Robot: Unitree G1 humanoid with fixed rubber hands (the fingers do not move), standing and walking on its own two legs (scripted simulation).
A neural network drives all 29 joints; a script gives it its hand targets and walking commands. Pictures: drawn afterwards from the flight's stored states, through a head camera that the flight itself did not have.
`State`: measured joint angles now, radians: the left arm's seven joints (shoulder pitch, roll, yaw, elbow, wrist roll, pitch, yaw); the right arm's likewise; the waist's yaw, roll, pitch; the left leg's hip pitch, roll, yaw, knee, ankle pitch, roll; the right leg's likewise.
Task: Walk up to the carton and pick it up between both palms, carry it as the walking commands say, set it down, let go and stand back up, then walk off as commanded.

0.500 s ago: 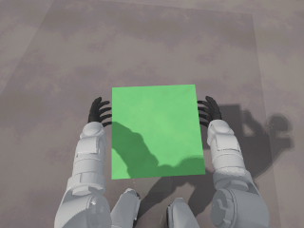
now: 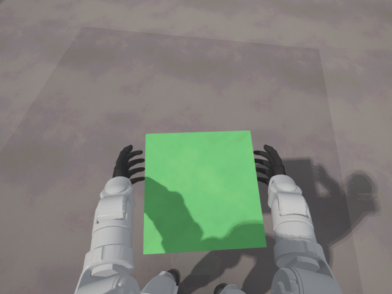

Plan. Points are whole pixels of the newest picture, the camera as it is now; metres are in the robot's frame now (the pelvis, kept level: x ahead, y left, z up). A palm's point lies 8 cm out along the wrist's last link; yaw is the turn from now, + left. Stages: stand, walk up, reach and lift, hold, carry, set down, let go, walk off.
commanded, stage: reach and lift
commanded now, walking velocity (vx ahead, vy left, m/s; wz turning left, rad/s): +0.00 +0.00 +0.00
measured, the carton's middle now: (199, 192) +0.34 +0.03 -0.12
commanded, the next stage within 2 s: none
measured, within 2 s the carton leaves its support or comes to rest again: neither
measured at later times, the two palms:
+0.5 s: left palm (108, 176) +0.30 +0.20 +0.05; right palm (284, 172) +0.35 -0.13 +0.04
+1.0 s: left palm (108, 171) +0.29 +0.19 +0.09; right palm (301, 174) +0.33 -0.14 +0.08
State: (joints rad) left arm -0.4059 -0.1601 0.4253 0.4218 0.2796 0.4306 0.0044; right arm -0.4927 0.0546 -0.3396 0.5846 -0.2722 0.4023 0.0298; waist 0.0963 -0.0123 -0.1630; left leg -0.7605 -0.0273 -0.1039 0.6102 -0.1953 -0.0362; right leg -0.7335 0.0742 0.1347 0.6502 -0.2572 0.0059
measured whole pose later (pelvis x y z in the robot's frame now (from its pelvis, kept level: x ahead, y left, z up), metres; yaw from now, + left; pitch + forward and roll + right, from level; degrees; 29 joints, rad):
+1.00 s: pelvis +0.02 +0.00 +0.03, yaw +2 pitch -5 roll +0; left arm -0.27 -0.15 0.31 0.26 0.31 0.76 -0.01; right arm -0.32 0.10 -0.27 0.39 -0.31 0.71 0.04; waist 0.05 0.00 -0.07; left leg -0.07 -0.02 -0.12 0.30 -0.14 -0.03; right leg -0.03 0.04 0.10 0.32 -0.20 -0.01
